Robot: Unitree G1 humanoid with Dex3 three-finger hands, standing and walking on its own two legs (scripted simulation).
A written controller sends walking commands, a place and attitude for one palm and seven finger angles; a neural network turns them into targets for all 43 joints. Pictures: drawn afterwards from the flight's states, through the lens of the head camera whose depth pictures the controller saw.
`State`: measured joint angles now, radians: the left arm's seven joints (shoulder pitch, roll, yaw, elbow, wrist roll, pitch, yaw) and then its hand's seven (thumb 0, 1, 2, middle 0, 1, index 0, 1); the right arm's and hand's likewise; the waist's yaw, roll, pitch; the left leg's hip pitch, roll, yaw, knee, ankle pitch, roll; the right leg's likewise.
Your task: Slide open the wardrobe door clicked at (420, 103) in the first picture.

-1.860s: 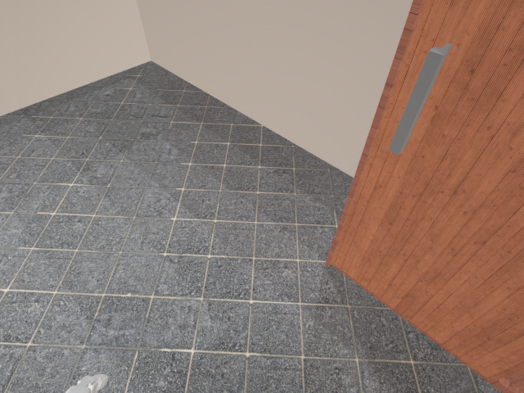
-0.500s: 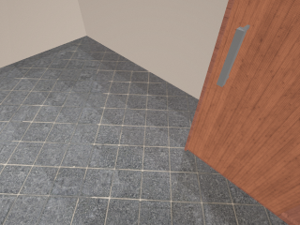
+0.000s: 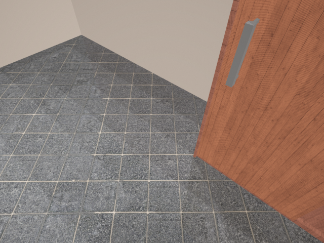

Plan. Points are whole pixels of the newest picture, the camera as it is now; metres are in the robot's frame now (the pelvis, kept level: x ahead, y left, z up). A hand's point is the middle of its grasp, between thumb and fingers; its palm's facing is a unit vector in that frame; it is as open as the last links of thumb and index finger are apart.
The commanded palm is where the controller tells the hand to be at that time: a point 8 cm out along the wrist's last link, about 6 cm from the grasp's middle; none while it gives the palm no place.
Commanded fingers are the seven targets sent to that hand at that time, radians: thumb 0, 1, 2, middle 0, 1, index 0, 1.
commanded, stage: turn to face it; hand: left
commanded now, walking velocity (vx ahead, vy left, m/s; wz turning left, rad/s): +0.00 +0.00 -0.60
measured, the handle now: (242, 55) +0.72 -0.24 +0.10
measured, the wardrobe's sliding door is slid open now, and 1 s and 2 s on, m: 0.00 0.00 0.00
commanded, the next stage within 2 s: take the last steps up to it in 0.98 s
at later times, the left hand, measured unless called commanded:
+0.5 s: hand out of the picture +0.05 +0.16 -0.16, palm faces -0.18 -0.95 -0.26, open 7.4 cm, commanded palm none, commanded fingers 0.00 0.90 0.90 -0.20 -0.30 -0.20 -0.30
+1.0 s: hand out of the picture +0.13 +0.22 -0.17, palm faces -0.45 -0.86 -0.22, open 7.4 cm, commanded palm none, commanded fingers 0.00 0.90 0.90 -0.20 -0.30 -0.20 -0.30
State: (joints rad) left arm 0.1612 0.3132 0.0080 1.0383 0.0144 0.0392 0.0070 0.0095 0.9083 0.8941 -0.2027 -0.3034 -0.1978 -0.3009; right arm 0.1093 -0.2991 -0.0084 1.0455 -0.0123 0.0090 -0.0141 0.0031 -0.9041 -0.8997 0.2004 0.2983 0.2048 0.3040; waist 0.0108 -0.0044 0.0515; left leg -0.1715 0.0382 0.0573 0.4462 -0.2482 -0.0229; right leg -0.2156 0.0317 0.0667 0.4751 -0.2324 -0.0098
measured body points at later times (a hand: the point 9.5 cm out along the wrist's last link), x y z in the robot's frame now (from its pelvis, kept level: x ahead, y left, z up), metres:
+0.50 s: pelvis -0.03 -0.03 +0.00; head +0.02 -0.05 +0.45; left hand +0.06 +0.21 -0.14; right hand +0.02 -0.30 -0.15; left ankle -0.02 +0.15 -0.66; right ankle -0.01 -0.10 -0.74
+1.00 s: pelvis -0.03 +0.05 +0.00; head +0.00 +0.08 +0.45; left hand +0.16 +0.26 -0.15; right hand -0.11 -0.19 -0.12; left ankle -0.01 +0.14 -0.74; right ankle -0.13 -0.07 -0.65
